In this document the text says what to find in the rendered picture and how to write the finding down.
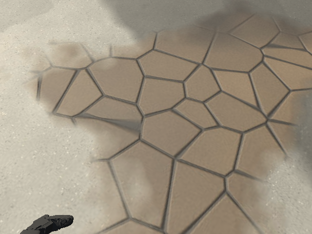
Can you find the robot left hand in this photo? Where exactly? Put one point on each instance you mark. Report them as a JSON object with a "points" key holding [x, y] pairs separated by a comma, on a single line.
{"points": [[48, 223]]}

